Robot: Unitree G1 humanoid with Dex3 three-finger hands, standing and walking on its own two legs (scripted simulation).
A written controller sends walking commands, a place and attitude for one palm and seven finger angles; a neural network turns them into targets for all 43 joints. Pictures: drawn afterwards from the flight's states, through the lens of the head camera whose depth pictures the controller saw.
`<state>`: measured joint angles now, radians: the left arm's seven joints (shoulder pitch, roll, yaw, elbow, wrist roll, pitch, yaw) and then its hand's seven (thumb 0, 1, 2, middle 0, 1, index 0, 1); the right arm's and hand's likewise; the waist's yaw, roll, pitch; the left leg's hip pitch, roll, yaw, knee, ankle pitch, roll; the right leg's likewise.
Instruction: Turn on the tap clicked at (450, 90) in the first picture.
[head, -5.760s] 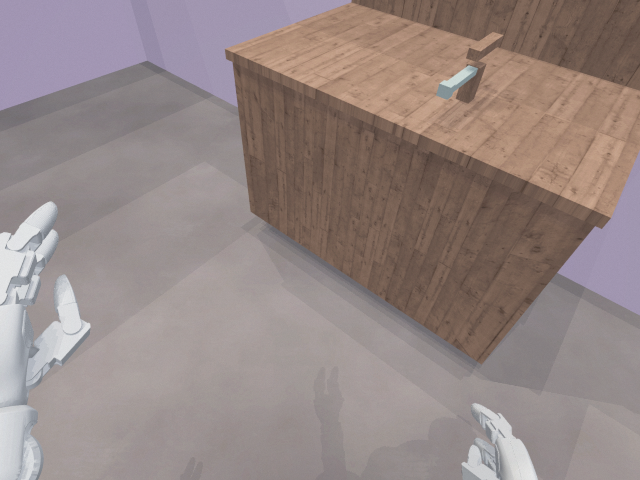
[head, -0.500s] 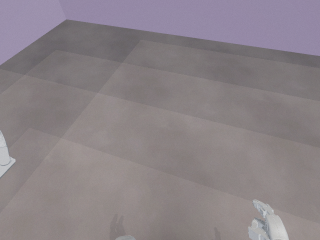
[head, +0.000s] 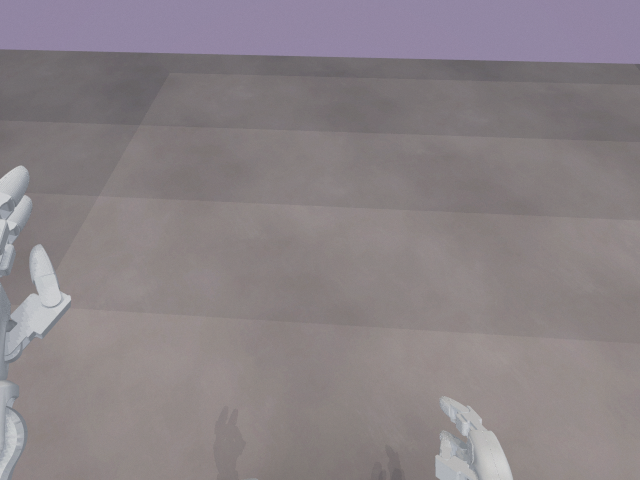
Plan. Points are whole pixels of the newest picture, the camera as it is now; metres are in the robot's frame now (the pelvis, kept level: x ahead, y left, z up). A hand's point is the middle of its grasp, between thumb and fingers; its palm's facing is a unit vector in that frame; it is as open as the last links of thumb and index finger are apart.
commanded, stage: walk to a spot facing it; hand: left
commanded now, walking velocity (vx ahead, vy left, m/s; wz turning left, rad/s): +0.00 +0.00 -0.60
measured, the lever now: out of the picture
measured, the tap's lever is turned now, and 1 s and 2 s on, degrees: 0 0 0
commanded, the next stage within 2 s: none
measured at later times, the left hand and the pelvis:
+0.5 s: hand (172, 304) +0.23 +0.16 +0.17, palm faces +0.20 -0.90 -0.38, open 7.4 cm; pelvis -0.04 -0.02 +0.00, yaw -17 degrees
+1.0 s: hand (402, 363) +0.20 -0.04 +0.18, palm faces -0.15 -0.80 -0.58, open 7.4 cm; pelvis -0.12 -0.11 +0.01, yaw -33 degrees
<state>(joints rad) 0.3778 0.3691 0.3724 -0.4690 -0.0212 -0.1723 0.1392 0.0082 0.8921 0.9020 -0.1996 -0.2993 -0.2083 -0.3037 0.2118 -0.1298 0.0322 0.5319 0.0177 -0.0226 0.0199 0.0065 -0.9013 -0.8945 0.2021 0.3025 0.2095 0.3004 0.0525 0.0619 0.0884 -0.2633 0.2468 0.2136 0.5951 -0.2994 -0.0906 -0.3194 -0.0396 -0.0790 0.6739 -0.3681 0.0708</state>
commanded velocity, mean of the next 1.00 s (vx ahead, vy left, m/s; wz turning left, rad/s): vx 0.00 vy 0.00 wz -0.60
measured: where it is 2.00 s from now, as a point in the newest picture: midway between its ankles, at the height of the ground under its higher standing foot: outside the picture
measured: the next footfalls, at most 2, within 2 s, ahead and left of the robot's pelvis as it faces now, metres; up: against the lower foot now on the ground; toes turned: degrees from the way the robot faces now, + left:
right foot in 0.02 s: +0.03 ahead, -0.14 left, +0.00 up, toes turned -7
left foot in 0.34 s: +0.05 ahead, +0.09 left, +0.00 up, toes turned -5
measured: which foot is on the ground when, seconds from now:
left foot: down 0.00-0.04, up 0.06-0.32, down 0.34-0.70, up 0.72-1.00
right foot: up 0.00-0.00, down 0.02-0.36, up 0.38-0.68, down 0.70-1.00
